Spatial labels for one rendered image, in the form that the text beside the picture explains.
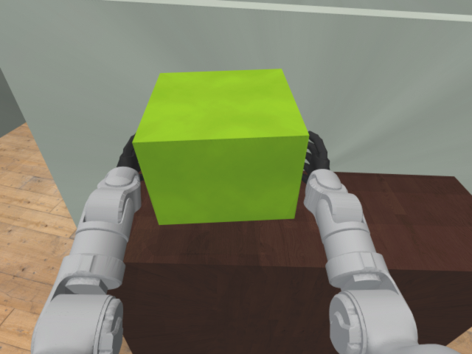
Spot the carton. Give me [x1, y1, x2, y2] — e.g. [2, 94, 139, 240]
[132, 69, 310, 225]

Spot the left robot forearm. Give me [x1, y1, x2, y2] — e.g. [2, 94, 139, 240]
[31, 167, 142, 354]

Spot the right robot hand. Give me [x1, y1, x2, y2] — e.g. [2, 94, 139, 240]
[302, 131, 330, 184]

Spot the left robot hand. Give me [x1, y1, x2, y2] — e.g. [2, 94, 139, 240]
[117, 134, 144, 181]

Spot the left robot upper arm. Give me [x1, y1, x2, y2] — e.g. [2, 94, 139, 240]
[33, 294, 123, 354]

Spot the right robot upper arm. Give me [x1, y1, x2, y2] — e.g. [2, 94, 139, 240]
[329, 290, 461, 354]

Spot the pedestal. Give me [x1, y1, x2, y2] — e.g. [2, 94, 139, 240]
[106, 170, 472, 354]

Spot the right robot forearm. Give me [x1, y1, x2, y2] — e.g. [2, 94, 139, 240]
[304, 169, 418, 338]

